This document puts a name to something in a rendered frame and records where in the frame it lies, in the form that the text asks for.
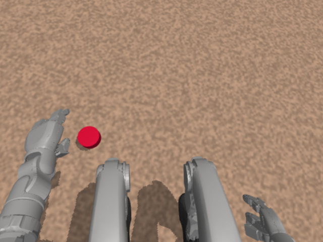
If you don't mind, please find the right robot arm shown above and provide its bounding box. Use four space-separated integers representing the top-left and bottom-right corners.
270 232 295 242

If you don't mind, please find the tin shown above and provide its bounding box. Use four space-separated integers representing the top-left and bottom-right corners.
77 126 101 149

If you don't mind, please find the right robot foot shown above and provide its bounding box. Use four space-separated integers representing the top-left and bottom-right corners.
179 193 199 242

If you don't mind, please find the left robot arm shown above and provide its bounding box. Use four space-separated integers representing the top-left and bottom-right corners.
0 148 57 242

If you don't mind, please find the left robot hand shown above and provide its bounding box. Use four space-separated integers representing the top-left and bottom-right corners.
24 108 70 158

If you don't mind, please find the right robot hand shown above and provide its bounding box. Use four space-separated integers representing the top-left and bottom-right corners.
243 194 287 242

